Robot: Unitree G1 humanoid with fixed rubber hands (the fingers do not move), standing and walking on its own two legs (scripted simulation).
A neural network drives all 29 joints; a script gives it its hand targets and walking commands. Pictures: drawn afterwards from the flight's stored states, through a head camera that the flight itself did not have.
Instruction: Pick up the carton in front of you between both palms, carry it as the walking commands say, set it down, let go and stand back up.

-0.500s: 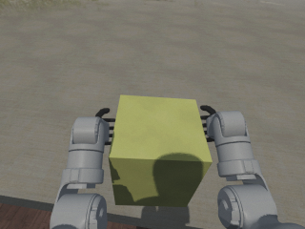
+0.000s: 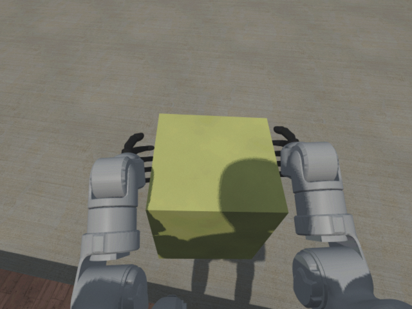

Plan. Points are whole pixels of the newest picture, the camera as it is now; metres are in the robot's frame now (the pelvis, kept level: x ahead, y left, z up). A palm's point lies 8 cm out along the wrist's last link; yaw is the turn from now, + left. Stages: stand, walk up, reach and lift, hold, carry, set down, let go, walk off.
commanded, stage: carry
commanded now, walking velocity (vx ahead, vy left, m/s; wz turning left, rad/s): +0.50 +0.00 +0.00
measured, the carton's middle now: (209, 192) +0.36 +0.01 +0.01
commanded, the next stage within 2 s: none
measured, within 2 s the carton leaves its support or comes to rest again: neither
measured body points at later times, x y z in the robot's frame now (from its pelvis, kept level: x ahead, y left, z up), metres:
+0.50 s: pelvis +0.35 +0.06 -0.16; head +0.34 +0.07 +0.29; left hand +0.73 +0.19 -0.02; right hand +0.72 -0.11 -0.02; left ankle +0.46 +0.10 -0.88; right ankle +0.10 -0.07 -0.64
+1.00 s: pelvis +0.66 +0.07 -0.16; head +0.72 +0.07 +0.29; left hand +1.02 +0.21 -0.10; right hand +1.03 -0.09 -0.09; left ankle +0.49 +0.11 -0.80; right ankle +0.77 +0.01 -0.87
